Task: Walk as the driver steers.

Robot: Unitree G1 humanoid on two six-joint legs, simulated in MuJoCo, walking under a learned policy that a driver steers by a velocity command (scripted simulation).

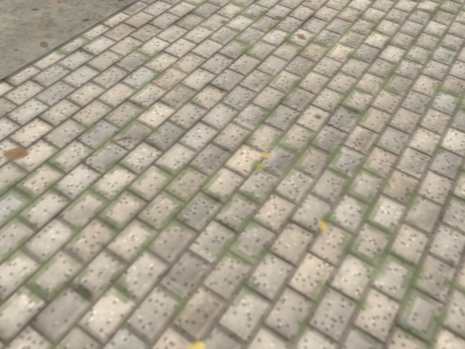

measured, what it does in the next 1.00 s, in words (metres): walks ahead, turning right: right foot, then left foot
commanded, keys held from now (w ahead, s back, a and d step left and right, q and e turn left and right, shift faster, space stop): w+e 0.50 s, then e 0.04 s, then no key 0.46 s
